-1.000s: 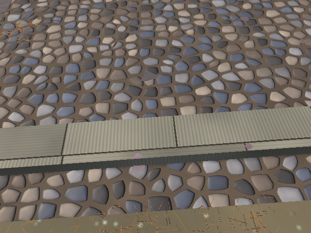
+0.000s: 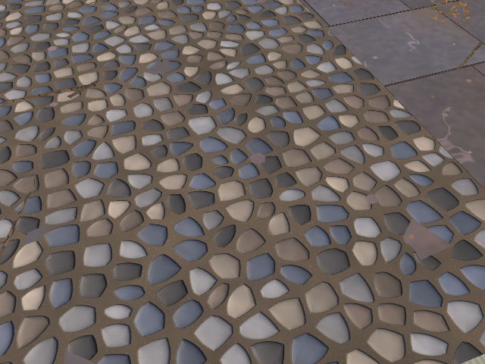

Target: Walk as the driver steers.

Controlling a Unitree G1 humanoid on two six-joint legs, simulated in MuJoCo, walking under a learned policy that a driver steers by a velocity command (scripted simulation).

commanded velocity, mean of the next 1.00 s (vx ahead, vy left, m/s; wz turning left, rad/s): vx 0.45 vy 0.00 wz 0.83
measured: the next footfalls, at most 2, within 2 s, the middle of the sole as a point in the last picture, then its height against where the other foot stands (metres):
left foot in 0.22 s outside the picture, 0.06 m higher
right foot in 0.60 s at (217, 293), level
